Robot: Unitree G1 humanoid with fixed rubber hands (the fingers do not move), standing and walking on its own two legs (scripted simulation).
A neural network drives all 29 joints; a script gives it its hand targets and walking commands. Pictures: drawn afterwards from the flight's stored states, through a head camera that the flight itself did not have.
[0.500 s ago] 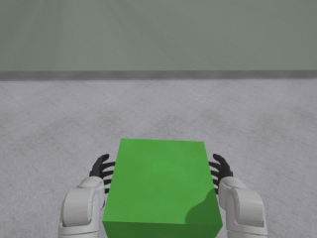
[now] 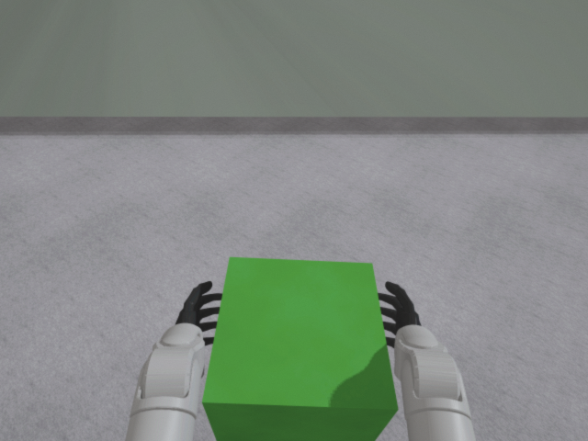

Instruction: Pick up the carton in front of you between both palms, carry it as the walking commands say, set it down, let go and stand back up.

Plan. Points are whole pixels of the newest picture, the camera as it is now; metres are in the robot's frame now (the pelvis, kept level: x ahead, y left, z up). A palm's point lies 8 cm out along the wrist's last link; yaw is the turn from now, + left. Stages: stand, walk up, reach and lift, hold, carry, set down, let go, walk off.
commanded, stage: carry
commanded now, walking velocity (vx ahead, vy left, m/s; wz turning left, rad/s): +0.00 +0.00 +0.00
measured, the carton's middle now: (295, 363) +0.28 +0.00 -0.04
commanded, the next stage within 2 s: hold in 0.46 s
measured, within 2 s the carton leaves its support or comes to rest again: neither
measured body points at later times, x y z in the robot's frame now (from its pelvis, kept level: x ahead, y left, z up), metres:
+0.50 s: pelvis +0.00 +0.00 +0.00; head -0.01 +0.00 +0.45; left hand +0.30 +0.15 +0.03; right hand +0.30 -0.16 +0.04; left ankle +0.05 +0.11 -0.73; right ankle -0.02 -0.11 -0.74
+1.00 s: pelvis -0.03 +0.01 +0.00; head -0.06 +0.03 +0.45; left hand +0.28 +0.14 +0.03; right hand +0.26 -0.17 +0.04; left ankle +0.05 +0.11 -0.74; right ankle -0.02 -0.11 -0.74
